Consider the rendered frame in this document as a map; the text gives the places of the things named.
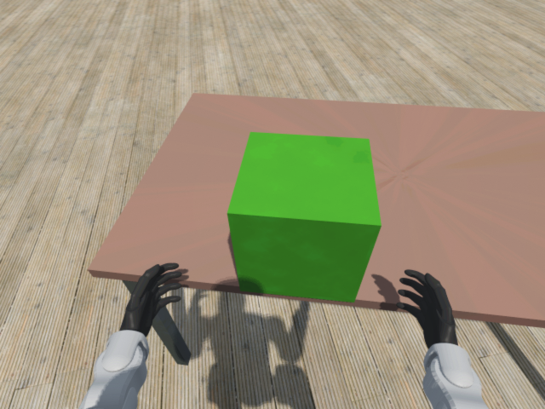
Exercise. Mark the table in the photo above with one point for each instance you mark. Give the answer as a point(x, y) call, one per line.
point(461, 194)

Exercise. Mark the robot right hand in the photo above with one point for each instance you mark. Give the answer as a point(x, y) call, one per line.
point(435, 316)

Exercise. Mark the robot left hand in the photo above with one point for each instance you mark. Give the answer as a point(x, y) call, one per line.
point(144, 302)

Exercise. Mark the left robot forearm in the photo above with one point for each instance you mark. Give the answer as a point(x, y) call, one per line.
point(119, 372)

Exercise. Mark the carton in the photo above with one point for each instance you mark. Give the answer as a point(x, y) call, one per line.
point(304, 215)

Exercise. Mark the right robot forearm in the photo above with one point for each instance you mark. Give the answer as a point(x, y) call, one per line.
point(450, 381)

